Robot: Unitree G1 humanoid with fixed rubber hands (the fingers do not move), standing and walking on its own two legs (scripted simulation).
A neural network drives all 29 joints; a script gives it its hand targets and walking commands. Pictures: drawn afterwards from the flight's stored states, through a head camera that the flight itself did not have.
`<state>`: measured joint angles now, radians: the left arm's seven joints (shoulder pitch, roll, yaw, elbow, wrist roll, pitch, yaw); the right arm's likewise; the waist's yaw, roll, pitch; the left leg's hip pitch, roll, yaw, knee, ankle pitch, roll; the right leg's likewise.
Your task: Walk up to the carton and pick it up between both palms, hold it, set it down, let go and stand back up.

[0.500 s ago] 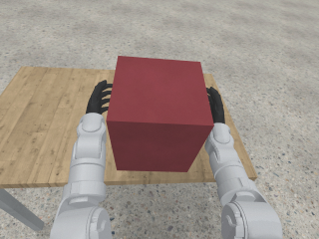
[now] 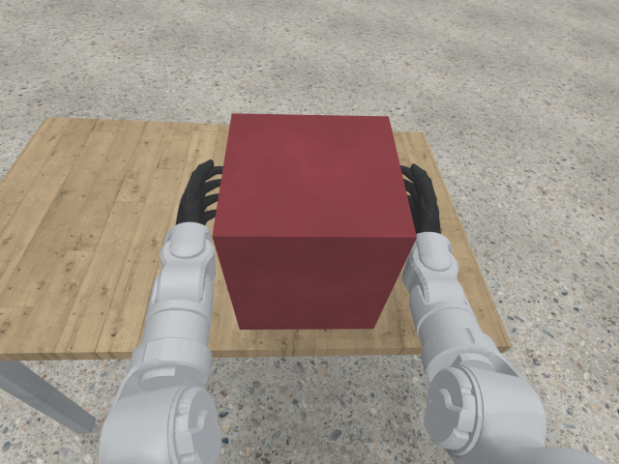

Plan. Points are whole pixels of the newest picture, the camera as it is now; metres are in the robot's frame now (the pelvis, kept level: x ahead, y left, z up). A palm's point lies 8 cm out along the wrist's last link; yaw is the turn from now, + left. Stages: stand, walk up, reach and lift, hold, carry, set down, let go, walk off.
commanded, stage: set down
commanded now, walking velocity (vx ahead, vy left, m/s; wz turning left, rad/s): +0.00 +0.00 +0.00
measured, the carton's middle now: (308, 230) +0.43 +0.02 +0.06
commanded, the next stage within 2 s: none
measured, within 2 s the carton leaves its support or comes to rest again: rests again in 0.86 s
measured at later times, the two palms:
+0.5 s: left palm (210, 231) +0.41 +0.16 +0.06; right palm (421, 233) +0.43 -0.14 +0.07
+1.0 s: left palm (218, 236) +0.42 +0.15 +0.04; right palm (423, 239) +0.43 -0.15 +0.05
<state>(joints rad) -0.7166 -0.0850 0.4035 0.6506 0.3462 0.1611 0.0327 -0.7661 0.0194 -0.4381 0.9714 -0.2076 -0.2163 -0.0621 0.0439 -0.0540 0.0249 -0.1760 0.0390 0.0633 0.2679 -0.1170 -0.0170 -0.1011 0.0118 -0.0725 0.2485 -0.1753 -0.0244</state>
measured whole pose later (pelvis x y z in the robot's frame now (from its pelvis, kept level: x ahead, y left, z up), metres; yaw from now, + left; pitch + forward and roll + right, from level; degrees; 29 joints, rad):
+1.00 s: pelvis +0.00 +0.00 +0.00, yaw -3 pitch +13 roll +0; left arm -0.80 -0.09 0.52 0.91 0.36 -0.05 0.08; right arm -0.83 0.01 -0.61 1.05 -0.39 -0.26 -0.01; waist 0.07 -0.03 -0.06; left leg -0.40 0.06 0.12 0.28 -0.10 -0.01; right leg -0.36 0.01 -0.05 0.30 -0.16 -0.03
